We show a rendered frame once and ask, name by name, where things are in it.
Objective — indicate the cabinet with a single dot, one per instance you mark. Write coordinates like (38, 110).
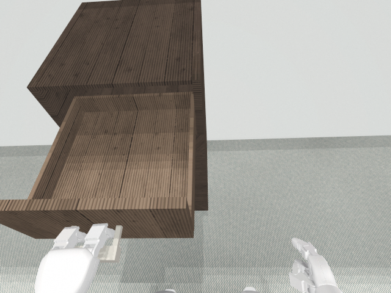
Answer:
(130, 47)

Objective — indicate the right robot hand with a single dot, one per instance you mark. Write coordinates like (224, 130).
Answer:
(306, 277)

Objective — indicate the drawer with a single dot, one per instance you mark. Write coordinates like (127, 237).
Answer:
(124, 160)

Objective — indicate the left robot hand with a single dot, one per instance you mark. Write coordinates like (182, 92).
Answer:
(66, 269)

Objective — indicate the handle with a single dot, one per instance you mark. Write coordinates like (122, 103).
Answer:
(111, 253)

